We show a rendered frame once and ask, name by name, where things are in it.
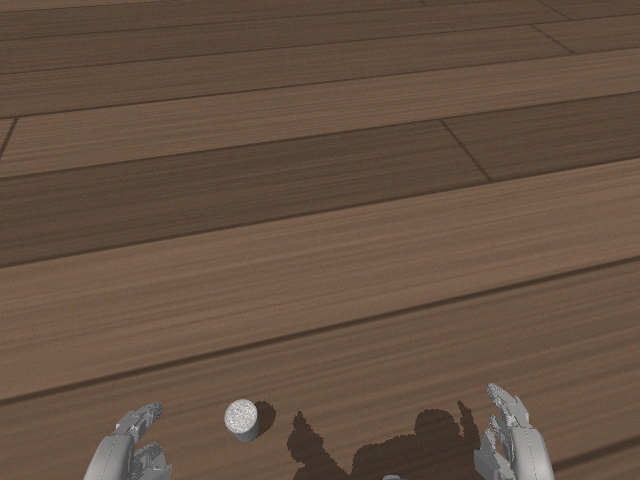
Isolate cup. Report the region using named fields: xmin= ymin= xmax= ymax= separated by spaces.
xmin=224 ymin=399 xmax=259 ymax=442

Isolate left robot hand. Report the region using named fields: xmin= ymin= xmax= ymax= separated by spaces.
xmin=83 ymin=402 xmax=172 ymax=480

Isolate right robot hand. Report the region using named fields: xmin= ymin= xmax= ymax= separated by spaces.
xmin=474 ymin=383 xmax=555 ymax=480

